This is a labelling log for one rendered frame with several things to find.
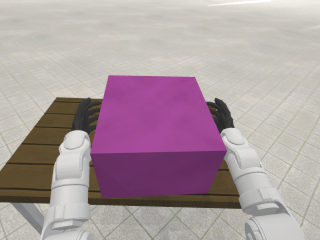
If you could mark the robot right upper arm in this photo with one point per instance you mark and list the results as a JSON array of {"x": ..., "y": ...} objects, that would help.
[{"x": 272, "y": 227}]

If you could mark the right robot forearm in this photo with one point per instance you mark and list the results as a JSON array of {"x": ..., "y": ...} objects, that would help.
[{"x": 257, "y": 197}]

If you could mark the robot right hand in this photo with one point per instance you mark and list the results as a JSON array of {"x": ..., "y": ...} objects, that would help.
[{"x": 223, "y": 118}]

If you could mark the robot left upper arm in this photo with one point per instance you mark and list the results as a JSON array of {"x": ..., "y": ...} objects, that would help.
[{"x": 73, "y": 235}]

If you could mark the carton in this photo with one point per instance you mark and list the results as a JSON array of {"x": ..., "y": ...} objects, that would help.
[{"x": 155, "y": 136}]

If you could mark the robot left hand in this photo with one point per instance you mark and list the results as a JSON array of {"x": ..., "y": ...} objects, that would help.
[{"x": 81, "y": 119}]

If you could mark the table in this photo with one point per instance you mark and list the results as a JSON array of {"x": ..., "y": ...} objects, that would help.
[{"x": 26, "y": 178}]

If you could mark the left robot forearm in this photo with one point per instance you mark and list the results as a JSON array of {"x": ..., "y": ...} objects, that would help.
[{"x": 69, "y": 207}]

